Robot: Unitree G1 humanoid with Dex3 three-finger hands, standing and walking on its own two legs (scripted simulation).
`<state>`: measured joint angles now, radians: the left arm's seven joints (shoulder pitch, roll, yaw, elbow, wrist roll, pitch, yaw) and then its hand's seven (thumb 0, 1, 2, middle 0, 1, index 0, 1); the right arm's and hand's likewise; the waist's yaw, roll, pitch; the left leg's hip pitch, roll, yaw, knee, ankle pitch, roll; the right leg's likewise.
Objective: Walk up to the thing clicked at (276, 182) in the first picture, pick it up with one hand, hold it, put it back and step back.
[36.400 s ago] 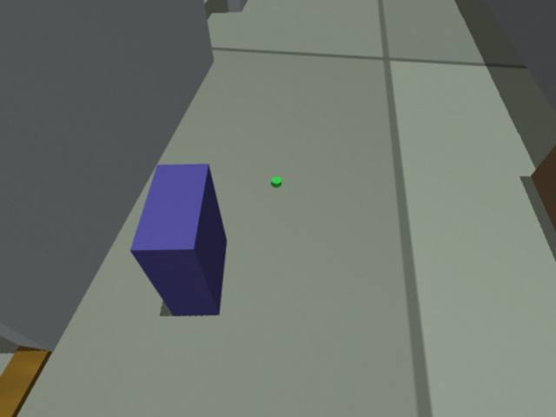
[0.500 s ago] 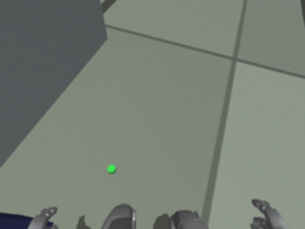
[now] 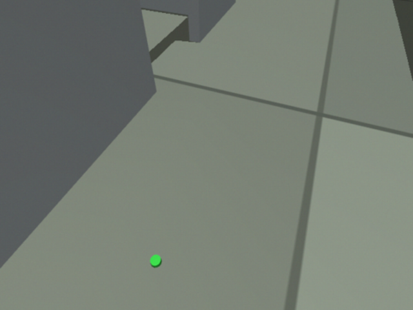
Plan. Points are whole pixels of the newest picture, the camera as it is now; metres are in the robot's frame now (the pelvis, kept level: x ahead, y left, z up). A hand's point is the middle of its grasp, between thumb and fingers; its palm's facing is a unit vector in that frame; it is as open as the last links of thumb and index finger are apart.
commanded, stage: walk up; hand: left
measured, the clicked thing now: (155, 261) +0.44 +0.26 -0.75
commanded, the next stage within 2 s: none
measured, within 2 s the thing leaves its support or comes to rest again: neither
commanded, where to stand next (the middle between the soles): +0.05 +0.02 m, yaw +0 degrees
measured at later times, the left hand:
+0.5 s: hand out of the picture +0.04 +0.24 -0.16, palm faces +0.00 -0.91 -0.42, open 7.4 cm
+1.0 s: hand out of the picture -0.09 +0.28 -0.14, palm faces +0.04 -0.92 -0.39, open 7.4 cm
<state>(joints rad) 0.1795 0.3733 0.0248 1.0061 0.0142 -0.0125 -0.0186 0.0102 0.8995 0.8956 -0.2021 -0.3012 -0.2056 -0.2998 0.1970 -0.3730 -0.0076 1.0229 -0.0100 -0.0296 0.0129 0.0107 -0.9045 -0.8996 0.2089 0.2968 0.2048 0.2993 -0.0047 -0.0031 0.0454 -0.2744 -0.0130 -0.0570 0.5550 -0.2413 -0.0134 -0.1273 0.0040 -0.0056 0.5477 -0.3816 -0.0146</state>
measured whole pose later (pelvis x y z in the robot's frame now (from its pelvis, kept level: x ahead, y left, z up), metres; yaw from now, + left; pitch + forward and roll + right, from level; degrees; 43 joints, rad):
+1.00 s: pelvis -0.08 -0.01 +0.01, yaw +5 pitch -4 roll +1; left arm 0.36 0.43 0.06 0.93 0.02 -0.02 -0.04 0.01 0.90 0.90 -0.20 -0.30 -0.20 -0.30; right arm 0.33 -0.39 -0.06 0.91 -0.03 -0.03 0.03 0.01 -0.90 -0.90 0.21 0.30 0.21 0.30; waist -0.02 -0.03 0.06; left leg -0.07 -0.01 0.01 0.43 -0.30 0.02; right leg -0.47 -0.02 0.05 0.81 -0.32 0.00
